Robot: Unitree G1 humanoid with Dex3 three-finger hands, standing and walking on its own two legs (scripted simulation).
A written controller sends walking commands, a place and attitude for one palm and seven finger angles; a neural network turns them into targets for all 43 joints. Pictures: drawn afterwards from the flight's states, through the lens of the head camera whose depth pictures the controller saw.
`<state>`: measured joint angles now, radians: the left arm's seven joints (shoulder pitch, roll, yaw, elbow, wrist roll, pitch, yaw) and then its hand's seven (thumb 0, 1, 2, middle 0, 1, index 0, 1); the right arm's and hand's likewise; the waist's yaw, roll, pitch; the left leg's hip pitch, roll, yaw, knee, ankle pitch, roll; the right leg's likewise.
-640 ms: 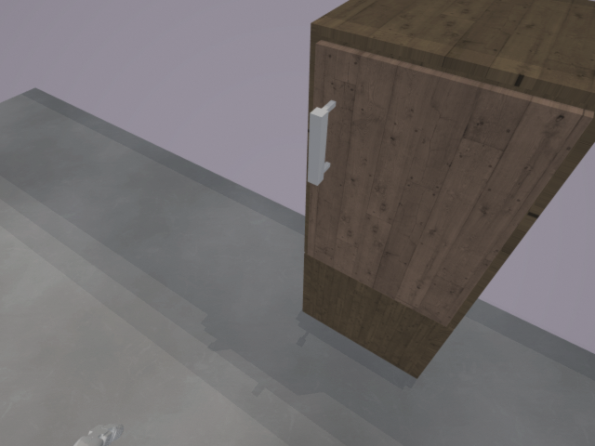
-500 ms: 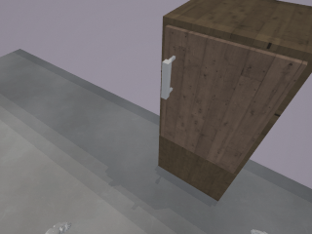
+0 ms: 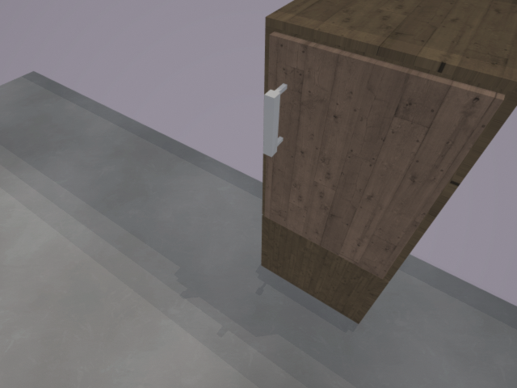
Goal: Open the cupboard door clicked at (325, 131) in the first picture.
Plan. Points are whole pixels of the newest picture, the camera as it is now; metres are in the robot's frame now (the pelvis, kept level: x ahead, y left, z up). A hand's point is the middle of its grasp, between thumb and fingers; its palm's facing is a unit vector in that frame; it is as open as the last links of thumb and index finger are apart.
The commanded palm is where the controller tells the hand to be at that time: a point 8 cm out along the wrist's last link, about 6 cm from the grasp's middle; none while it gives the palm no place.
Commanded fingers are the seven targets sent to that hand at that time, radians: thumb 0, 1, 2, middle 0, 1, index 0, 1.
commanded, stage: stand and wait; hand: left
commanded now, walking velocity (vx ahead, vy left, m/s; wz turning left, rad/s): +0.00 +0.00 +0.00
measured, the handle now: (276, 120) +0.65 +0.00 +0.05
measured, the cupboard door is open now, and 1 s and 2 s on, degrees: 0 0 0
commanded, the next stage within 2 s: look at it before walking up in 0.18 s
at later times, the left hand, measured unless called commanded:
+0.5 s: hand out of the picture +0.09 +0.24 -0.15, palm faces -0.04 -0.94 -0.34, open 7.4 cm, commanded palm none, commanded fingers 0.00 0.90 0.90 -0.20 -0.30 -0.20 -0.30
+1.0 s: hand out of the picture +0.09 +0.24 -0.15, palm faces -0.03 -0.94 -0.35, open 7.4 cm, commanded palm none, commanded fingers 0.00 0.90 0.90 -0.20 -0.30 -0.20 -0.30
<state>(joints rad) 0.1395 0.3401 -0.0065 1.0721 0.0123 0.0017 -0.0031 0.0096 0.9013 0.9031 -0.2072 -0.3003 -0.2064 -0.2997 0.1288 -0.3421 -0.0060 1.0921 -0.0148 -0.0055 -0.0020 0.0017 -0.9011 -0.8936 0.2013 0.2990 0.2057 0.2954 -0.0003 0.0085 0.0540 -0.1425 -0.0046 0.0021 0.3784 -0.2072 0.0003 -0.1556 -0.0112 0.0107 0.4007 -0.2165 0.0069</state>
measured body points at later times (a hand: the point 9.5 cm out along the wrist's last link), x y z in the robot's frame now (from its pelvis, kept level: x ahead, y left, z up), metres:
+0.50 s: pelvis +0.01 -0.01 +0.00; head +0.02 -0.01 +0.45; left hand +0.09 +0.29 -0.13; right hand +0.08 -0.30 -0.14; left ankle +0.00 +0.12 -0.74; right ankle +0.00 -0.12 -0.74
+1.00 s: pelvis +0.01 -0.01 +0.00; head +0.03 -0.01 +0.45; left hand +0.10 +0.29 -0.13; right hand +0.09 -0.30 -0.14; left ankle +0.00 +0.12 -0.74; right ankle +0.00 -0.12 -0.74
